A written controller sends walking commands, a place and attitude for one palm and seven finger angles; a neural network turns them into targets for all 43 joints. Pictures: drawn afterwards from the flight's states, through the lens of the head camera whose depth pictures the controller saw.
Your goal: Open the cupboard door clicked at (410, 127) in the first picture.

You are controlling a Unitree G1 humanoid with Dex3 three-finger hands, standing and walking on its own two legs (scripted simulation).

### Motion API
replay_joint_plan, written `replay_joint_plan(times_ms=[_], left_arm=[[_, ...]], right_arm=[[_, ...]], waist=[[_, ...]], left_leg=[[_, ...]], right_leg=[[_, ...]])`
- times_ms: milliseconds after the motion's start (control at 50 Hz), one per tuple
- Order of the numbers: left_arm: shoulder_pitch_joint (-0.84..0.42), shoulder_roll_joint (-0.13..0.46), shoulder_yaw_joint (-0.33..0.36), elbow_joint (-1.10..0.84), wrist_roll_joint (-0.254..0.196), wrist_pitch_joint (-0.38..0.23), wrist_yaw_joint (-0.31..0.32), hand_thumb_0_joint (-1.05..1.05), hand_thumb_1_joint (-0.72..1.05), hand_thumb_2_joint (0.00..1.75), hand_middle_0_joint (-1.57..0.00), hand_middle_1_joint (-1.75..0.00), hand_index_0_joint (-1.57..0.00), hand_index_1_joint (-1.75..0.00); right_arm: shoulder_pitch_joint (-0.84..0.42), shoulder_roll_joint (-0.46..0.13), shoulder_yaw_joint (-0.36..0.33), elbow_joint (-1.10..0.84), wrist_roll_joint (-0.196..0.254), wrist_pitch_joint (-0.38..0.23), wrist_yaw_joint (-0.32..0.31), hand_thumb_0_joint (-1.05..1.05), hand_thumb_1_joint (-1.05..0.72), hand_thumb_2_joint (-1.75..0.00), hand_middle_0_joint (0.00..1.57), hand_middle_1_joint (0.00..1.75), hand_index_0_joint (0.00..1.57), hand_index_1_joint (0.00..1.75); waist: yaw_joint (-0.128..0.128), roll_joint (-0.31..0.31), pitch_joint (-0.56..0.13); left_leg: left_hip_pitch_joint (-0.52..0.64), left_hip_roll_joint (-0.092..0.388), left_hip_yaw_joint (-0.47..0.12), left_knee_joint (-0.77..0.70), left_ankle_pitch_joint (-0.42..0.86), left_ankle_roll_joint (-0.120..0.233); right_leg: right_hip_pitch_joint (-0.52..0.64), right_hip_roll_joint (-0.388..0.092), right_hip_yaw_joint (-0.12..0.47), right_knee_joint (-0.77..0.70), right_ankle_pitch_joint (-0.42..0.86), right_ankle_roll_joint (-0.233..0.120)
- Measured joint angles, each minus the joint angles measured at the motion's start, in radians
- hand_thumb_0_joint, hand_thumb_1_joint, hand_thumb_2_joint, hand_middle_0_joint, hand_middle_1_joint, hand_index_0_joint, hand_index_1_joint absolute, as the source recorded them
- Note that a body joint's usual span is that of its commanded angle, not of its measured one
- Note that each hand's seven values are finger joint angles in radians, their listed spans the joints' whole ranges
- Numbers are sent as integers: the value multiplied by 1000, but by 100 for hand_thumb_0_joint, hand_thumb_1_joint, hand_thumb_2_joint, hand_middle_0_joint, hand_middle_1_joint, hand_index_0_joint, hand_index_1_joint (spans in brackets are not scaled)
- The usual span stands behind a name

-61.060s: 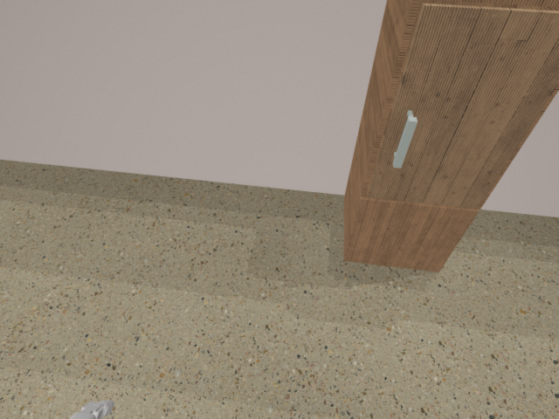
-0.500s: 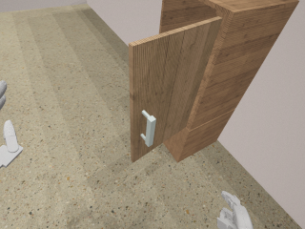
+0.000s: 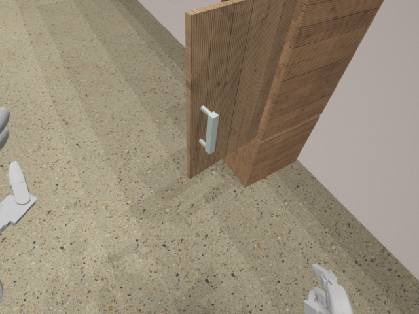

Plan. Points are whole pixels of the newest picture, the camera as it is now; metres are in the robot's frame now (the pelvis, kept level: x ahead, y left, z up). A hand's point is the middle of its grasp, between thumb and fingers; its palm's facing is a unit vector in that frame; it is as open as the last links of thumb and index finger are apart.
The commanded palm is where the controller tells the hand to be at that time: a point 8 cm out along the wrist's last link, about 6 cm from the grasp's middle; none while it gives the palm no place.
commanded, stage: stop stepping back and stand still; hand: left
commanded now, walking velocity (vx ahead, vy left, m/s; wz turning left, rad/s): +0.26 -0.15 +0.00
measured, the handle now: (207, 130) +0.62 +0.02 -0.08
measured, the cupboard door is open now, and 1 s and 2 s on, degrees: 98 98 98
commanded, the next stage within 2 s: let the arm hang, fingers relaxed in 0.58 s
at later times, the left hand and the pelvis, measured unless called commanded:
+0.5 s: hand (15, 264) +0.15 +0.23 +0.17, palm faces +0.42 -0.82 -0.40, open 7.4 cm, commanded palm +0.10 +0.28 +0.18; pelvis -0.05 -0.02 +0.00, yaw -1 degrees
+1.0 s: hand out of the picture +0.03 +0.17 -0.17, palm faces +0.07 -0.98 -0.17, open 6.9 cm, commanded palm none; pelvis -0.05 +0.00 +0.00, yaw +0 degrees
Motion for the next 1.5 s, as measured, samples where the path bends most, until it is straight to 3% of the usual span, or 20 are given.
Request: replay_joint_plan(times_ms=[40,120,200,260,340,400,440,500,560,680,720,780,820,880,940,980,1060,1260,1500], left_arm=[[55,32,30,-17,-11,2,-14,2,88,90,-21,-30,-21,-30],[181,68,78,-55,-16,0,-32,2,88,90,-21,-30,-22,-30],[214,40,78,-57,-11,-19,-21,2,88,90,-21,-30,-22,-30],[174,7,63,-3,-2,-12,-14,2,88,90,-21,-30,-22,-30],[87,-55,14,80,-3,20,-15,2,88,90,-21,-30,-21,-30],[75,-74,-16,83,-5,26,-17,2,88,90,-21,-30,-21,-30],[78,-76,-24,71,-1,14,-19,2,88,90,-21,-30,-21,-30],[75,-60,-18,39,2,-13,-16,2,88,90,-21,-30,-22,-30],[76,-40,0,10,-5,-40,-11,2,88,90,-21,-30,-22,-30],[97,-11,52,59,-15,-41,-16,1,88,90,-21,-30,-21,-30],[22,-12,-13,202,17,-26,-61,1,89,90,-21,-30,-21,-30],[-111,-80,-165,543,40,105,-127,1,89,90,-20,-30,-20,-30],[-164,-147,-250,776,47,172,-152,1,90,90,-19,-30,-20,-30],[-181,-228,-349,1042,51,215,-174,1,90,90,-19,-30,-20,-30],[-160,-285,-403,1228,44,225,-177,1,90,90,-20,-30,-20,-30],[-164,-291,-359,1288,18,205,-143,-2,97,89,-21,-30,-21,-30],[-174,-250,-362,1407,26,196,-148,-4,100,89,-21,-30,-21,-30],[-138,-235,-376,1609,29,189,-157,0,93,90,-20,-30,-20,-30],[-154,-259,-387,1664,28,175,-154,1,91,90,-20,-30,-20,-30]], right_arm=[[2,30,8,-17,3,-5,11,1,-90,-90,21,30,20,30],[62,63,23,-37,-13,-55,26,1,-90,-90,21,30,20,30],[103,55,37,-11,-13,-79,32,1,-90,-90,21,30,20,30],[106,42,35,8,-18,-71,27,1,-90,-90,21,30,20,30],[83,4,11,29,-19,-46,25,1,-90,-90,21,30,20,30],[87,-14,-6,52,-12,-34,29,1,-90,-90,21,30,20,30],[96,-24,-11,54,-11,-35,28,1,-90,-90,21,30,20,30],[107,-39,-18,41,-11,-45,17,1,-90,-90,21,30,20,30],[109,-64,-30,17,-10,-56,7,1,-90,-90,20,30,20,30],[68,-34,-24,-2,0,-56,5,1,-91,-90,20,30,20,30],[48,-45,-29,33,-3,-77,45,1,-91,-90,20,30,19,30],[1,-68,-25,100,-15,-33,80,1,-91,-90,20,30,20,30],[-19,-66,-17,135,-21,-2,87,1,-91,-90,20,30,20,30],[-15,-32,0,176,-30,35,95,1,-91,-90,20,30,20,30],[7,9,15,226,-36,56,97,1,-91,-90,21,30,20,30],[30,29,17,262,-35,60,93,0,-91,-90,21,30,20,30],[53,31,8,340,-33,72,80,0,-91,-90,21,30,20,30],[72,0,-12,447,-23,67,68,0,-91,-90,20,30,20,30],[80,19,-10,507,-24,63,71,0,-91,-90,20,30,20,30]], waist=[[-7,-30,8],[-20,-33,-31],[3,-15,-71],[15,-5,-93],[18,44,-73],[30,29,-79],[26,7,-82],[13,-11,-74],[1,14,-62],[1,18,-38],[14,50,-44],[26,97,-55],[19,118,-51],[3,89,-28],[3,16,6],[14,-18,21],[30,-18,37],[20,54,39],[15,61,15]], left_leg=[[7,-11,27,-14,23,12],[20,-7,36,-71,74,10],[10,5,38,-84,96,6],[-24,5,39,-57,95,-1],[-80,27,13,63,1,-13],[-134,22,-1,280,-68,-20],[-138,27,9,318,-68,-20],[-95,45,31,204,-33,-13],[-23,57,32,43,27,-3],[-21,45,64,43,22,-24],[-51,41,59,53,26,-19],[-87,20,63,78,21,-8],[-97,15,62,95,14,-3],[-80,8,56,95,11,-4],[-43,2,53,66,23,-4],[-33,5,38,47,37,-8],[-15,17,23,7,64,-8],[37,8,45,-80,116,10],[60,-1,62,-123,149,17]], right_leg=[[-9,-7,31,12,-13,19],[-7,-10,25,129,-153,49],[83,-23,-9,74,-169,58],[171,-27,-29,-30,-189,33],[166,-1,-52,-36,-105,-29],[167,-2,-42,-25,-115,-41],[178,-9,-38,-29,-115,-41],[186,-17,-44,-20,-127,-38],[178,-7,-57,26,-161,-28],[168,-26,-25,39,-174,-7],[129,-32,-34,69,-165,7],[95,-53,-31,102,-193,10],[88,-59,-33,117,-207,8],[105,-65,-40,122,-210,7],[138,-69,-43,104,-205,6],[159,-63,-58,70,-190,6],[201,-45,-72,-16,-140,4],[242,-52,-51,-98,-78,21],[241,-62,-35,-100,-62,27]])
